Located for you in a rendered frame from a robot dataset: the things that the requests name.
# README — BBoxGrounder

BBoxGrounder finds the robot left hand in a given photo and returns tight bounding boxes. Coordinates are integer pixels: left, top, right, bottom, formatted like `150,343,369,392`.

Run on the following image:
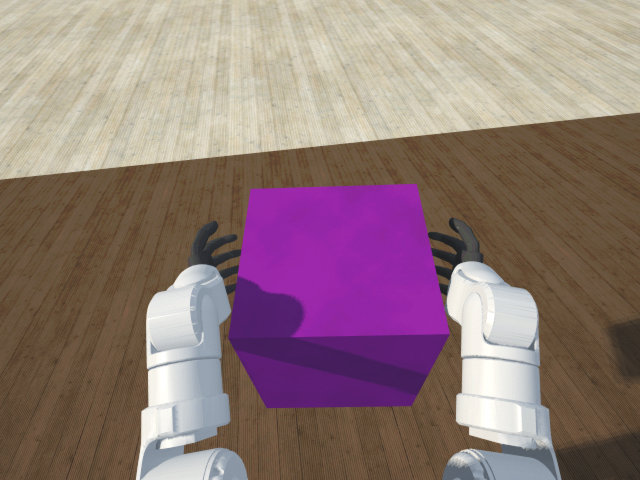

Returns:
188,221,241,295

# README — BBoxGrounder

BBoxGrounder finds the right robot upper arm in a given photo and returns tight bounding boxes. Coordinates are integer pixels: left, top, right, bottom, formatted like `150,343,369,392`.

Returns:
442,449,556,480

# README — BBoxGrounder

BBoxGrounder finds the robot right hand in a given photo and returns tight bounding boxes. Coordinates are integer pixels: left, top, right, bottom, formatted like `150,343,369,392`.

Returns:
428,218,483,296

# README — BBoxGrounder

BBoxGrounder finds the robot right forearm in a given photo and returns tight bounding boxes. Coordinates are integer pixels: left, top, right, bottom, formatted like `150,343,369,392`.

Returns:
444,261,561,480

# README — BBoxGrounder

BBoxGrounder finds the robot left forearm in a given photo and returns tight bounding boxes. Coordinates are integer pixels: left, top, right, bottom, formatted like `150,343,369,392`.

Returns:
136,264,231,480

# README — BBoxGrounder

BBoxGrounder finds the carton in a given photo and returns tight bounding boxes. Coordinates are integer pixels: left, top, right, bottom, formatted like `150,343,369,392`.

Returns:
228,184,450,408

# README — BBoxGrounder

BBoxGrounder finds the left robot upper arm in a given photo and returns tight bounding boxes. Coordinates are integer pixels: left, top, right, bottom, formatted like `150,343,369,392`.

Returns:
141,448,248,480

